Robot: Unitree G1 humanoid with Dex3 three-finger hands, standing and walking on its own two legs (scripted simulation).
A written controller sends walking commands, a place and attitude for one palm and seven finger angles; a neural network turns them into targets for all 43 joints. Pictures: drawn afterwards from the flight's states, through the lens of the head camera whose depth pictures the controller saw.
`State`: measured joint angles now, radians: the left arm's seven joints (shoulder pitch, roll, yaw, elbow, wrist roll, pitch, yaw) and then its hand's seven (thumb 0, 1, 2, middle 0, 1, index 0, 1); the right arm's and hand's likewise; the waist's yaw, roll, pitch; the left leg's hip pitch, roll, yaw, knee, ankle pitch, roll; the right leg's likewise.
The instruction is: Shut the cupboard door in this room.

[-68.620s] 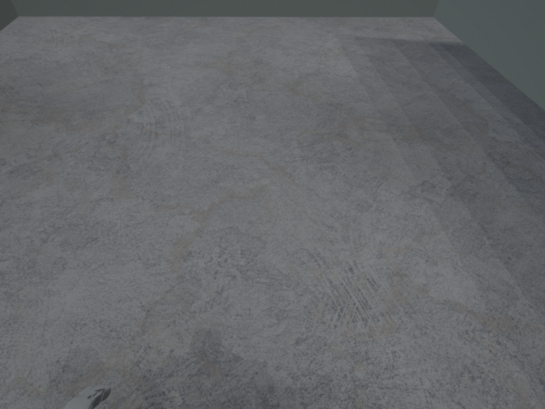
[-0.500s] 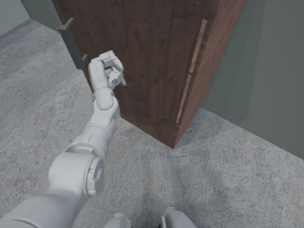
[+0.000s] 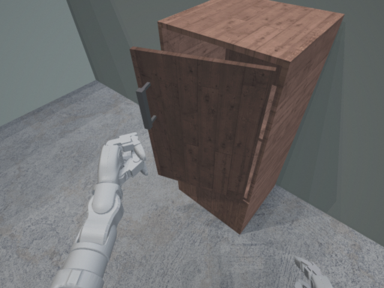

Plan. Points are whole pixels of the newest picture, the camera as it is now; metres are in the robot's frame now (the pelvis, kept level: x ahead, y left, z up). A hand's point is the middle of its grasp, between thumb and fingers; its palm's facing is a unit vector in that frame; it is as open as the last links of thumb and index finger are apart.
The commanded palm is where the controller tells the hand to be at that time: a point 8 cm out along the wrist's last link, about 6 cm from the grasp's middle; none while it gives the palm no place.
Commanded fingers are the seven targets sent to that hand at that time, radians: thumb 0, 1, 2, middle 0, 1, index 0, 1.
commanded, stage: draw the hand back to the body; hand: left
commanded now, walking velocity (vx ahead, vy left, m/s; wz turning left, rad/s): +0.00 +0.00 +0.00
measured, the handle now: (147, 106) +0.64 +0.16 +0.03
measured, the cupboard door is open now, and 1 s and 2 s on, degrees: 20 20 20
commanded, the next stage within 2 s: step back with the hand held close in 1.00 s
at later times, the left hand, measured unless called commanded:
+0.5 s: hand (33, 200) +0.23 +0.26 +0.16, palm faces +0.37 -0.86 -0.34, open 5.1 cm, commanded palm +0.18 +0.30 +0.18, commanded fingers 0.00 0.90 0.90 -0.34 -0.45 -0.34 -0.45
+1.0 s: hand out of the picture +0.19 +0.28 +0.18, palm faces +0.47 -0.79 -0.39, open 7.4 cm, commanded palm +0.14 +0.32 +0.19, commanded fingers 0.00 0.90 0.90 -0.20 -0.30 -0.20 -0.30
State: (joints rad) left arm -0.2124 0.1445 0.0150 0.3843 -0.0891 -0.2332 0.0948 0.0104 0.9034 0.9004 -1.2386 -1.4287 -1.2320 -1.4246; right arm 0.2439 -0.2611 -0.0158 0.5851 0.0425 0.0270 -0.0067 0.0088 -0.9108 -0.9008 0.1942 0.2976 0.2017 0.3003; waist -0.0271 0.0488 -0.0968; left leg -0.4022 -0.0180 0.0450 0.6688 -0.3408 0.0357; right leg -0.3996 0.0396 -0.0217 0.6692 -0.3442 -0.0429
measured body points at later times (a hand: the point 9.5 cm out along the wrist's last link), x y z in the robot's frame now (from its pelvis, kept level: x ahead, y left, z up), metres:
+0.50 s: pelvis +0.02 +0.02 +0.02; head +0.00 -0.01 +0.47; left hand +0.20 +0.30 +0.18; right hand +0.21 -0.18 -0.07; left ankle +0.00 +0.10 -0.72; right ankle +0.00 -0.09 -0.72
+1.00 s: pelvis +0.01 +0.01 +0.02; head -0.02 -0.01 +0.47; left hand +0.16 +0.32 +0.20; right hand +0.20 -0.20 -0.06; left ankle +0.00 +0.10 -0.72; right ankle +0.00 -0.09 -0.72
